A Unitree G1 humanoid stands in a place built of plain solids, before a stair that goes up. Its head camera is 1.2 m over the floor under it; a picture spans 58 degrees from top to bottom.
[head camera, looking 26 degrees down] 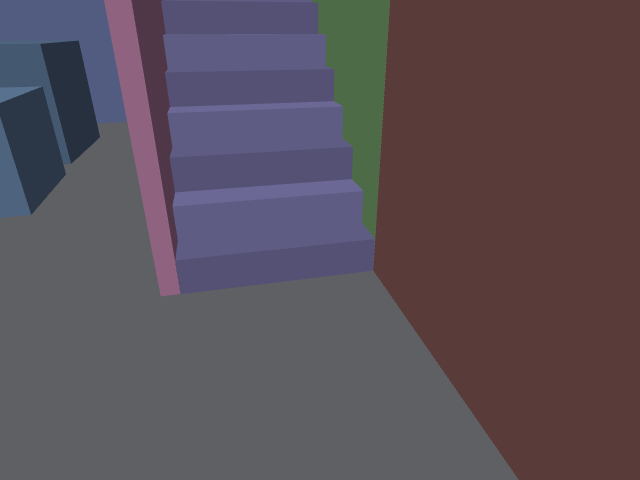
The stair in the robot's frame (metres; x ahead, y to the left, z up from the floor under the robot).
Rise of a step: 0.19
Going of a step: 0.22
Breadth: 1.02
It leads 13 degrees to the left of straight ahead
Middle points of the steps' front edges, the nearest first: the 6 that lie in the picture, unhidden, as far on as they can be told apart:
1.95 0.20 0.20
2.17 0.25 0.39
2.38 0.30 0.58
2.59 0.35 0.78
2.81 0.41 0.97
3.02 0.46 1.17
